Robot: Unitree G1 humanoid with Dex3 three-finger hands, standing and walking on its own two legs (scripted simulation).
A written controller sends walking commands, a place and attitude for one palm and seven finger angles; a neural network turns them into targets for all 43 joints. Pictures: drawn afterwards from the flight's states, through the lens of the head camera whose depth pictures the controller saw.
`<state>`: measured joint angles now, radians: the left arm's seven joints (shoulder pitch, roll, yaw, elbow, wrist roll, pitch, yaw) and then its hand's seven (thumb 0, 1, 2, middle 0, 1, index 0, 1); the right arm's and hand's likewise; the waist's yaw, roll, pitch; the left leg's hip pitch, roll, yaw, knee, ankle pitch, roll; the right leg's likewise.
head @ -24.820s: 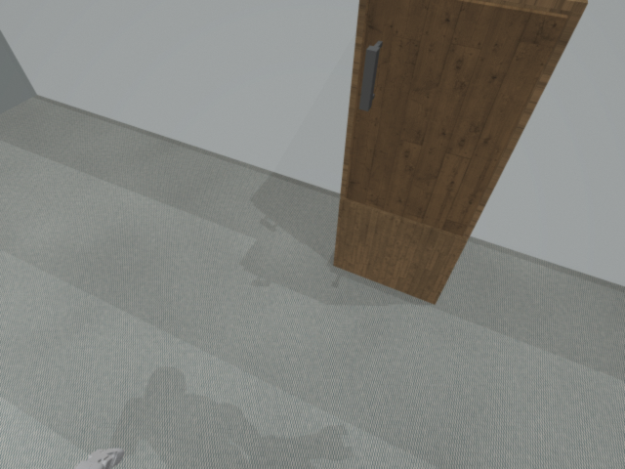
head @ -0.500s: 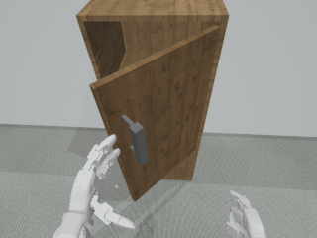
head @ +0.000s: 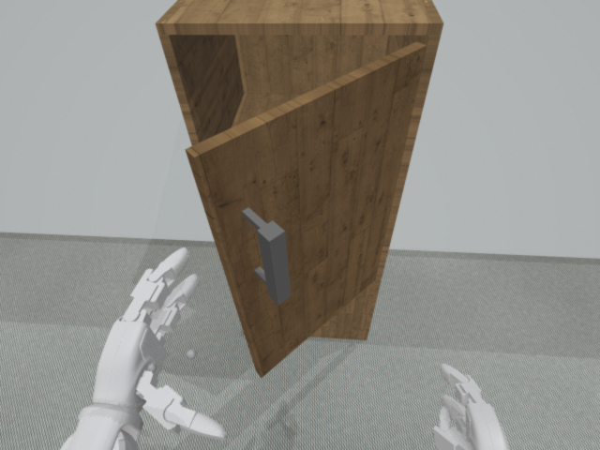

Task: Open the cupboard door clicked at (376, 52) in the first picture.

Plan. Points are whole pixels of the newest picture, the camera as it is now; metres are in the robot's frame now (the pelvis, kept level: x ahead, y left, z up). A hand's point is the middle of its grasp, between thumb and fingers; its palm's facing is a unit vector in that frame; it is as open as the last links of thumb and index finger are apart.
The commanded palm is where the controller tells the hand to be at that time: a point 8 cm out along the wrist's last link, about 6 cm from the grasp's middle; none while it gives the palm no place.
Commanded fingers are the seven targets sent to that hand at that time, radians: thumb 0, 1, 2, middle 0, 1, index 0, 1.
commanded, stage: draw the hand back to the body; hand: left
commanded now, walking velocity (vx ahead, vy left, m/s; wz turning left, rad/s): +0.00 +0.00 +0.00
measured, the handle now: (265, 257) +0.34 +0.07 +0.10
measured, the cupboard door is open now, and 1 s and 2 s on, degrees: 46 46 46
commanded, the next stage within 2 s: step back with the hand held close in 1.38 s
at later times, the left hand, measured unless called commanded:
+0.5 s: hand (102, 348) +0.19 +0.21 +0.14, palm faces +0.22 -0.93 -0.29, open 15.0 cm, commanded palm +0.15 +0.26 +0.16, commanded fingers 0.00 0.06 0.54 -0.17 -0.30 -0.17 -0.30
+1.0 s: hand (19, 301) +0.21 +0.28 +0.19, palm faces +0.42 -0.81 -0.42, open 9.1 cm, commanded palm +0.16 +0.32 +0.20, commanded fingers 0.00 0.90 0.90 -0.20 -0.30 -0.20 -0.30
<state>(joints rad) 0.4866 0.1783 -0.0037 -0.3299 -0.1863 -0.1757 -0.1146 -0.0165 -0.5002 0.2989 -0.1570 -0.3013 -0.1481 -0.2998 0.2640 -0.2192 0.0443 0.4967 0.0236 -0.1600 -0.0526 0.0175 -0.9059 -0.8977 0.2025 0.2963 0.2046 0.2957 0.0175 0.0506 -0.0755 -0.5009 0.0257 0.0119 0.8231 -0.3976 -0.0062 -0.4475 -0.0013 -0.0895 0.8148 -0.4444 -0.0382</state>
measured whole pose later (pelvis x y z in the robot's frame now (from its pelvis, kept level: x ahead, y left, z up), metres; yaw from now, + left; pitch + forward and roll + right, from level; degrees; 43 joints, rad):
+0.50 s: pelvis +0.00 +0.02 +0.03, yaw +0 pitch -2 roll -1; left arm 0.55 0.27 0.10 -0.44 -0.06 -0.06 0.06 -0.01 -0.26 0.40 -0.17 -0.30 -0.16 -0.30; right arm 0.21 -0.22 0.07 0.57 0.00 -0.16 -0.10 0.02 -0.90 -0.90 0.20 0.30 0.21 0.30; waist 0.06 0.05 -0.01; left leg -0.26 0.01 0.02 0.60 -0.31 0.02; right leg -0.19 0.00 -0.08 0.55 -0.33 -0.01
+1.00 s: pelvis +0.02 +0.02 +0.04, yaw -1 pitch -4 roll +0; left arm 0.48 0.34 0.31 -0.40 -0.04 -0.09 0.12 0.00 0.59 0.77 -0.20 -0.30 -0.19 -0.30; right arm 0.18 -0.22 0.03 0.64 -0.01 -0.09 -0.08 0.02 -0.90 -0.90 0.20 0.30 0.21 0.30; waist 0.07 0.06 0.03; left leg -0.09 0.00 0.05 0.39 -0.23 0.02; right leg -0.03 -0.01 -0.05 0.35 -0.24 0.00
